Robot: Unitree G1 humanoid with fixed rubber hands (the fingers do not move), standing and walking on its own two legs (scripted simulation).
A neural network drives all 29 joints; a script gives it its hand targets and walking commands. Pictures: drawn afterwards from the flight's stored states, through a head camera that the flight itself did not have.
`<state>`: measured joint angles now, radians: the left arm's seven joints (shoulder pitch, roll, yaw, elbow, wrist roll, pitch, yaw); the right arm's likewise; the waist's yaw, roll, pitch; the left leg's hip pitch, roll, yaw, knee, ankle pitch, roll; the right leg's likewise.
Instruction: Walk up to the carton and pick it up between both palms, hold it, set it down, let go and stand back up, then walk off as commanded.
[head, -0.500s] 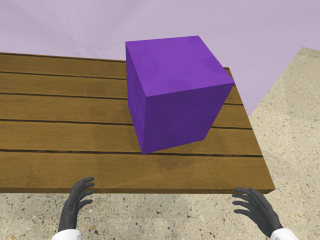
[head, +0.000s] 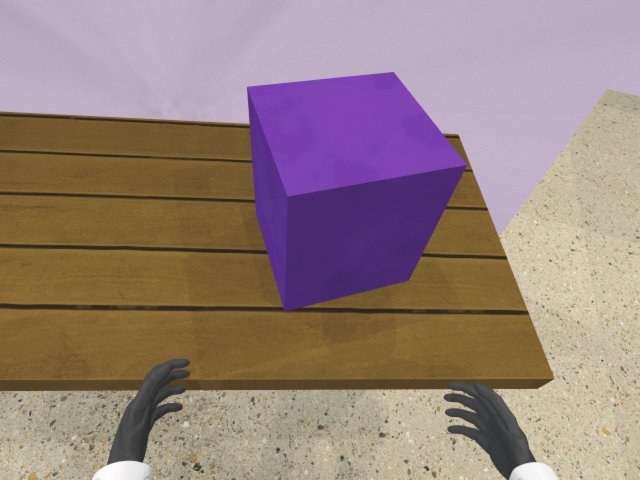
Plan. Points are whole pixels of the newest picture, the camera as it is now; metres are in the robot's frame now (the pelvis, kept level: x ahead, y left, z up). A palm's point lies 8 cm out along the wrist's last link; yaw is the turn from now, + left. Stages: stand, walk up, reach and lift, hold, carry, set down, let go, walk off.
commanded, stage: set down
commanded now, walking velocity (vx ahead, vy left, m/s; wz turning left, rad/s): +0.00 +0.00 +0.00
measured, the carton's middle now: (337, 195) +0.49 +0.03 +0.06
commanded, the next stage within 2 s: let go in 0.10 s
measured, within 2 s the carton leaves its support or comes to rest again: neither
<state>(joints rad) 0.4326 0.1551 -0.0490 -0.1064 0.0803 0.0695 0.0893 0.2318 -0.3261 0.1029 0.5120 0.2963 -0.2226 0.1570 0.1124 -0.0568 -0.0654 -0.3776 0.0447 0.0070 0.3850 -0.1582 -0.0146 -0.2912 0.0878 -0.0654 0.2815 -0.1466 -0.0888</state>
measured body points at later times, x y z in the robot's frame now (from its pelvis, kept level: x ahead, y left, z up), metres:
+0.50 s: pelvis +0.01 +0.00 +0.00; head +0.05 +0.01 +0.45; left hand +0.17 +0.23 -0.01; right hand +0.21 -0.19 -0.08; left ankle +0.01 +0.13 -0.74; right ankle -0.01 -0.07 -0.75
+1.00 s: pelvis +0.01 +0.00 -0.01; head -0.02 +0.01 +0.44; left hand +0.16 +0.23 -0.02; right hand +0.21 -0.24 -0.07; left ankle +0.01 +0.13 -0.74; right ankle -0.01 -0.07 -0.75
